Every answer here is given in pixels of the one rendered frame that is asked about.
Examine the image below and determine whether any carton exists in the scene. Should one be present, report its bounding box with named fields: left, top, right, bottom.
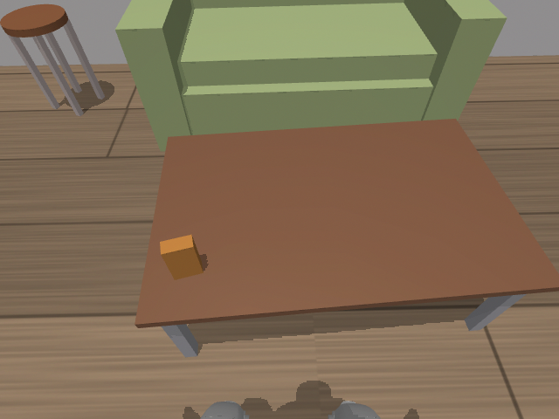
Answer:
left=160, top=235, right=204, bottom=280

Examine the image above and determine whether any stool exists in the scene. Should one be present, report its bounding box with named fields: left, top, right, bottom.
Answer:
left=0, top=4, right=105, bottom=116

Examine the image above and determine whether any sofa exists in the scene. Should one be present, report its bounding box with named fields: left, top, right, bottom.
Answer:
left=115, top=0, right=507, bottom=152

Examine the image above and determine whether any coffee table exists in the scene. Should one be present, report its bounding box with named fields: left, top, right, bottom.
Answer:
left=135, top=119, right=559, bottom=357

